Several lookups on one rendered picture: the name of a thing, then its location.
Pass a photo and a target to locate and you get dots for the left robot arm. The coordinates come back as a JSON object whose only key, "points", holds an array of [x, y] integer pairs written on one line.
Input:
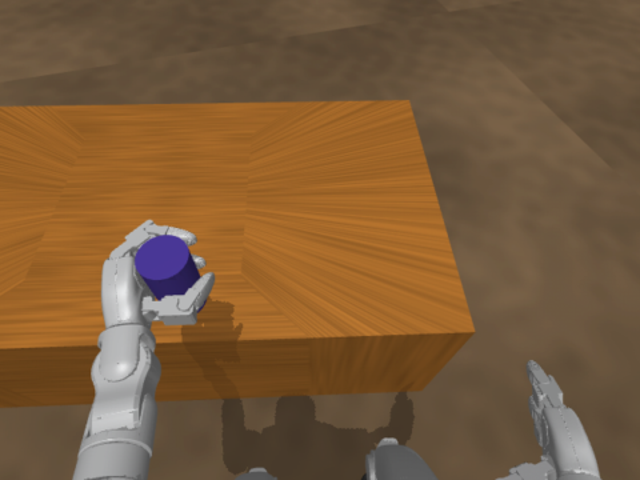
{"points": [[119, 436]]}

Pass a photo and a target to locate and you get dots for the left robot hand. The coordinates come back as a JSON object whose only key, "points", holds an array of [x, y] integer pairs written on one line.
{"points": [[126, 298]]}

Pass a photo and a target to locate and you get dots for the can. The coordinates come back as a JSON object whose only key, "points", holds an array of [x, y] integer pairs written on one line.
{"points": [[167, 267]]}

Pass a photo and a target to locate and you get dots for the right robot hand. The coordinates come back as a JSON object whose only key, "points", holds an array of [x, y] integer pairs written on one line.
{"points": [[565, 446]]}

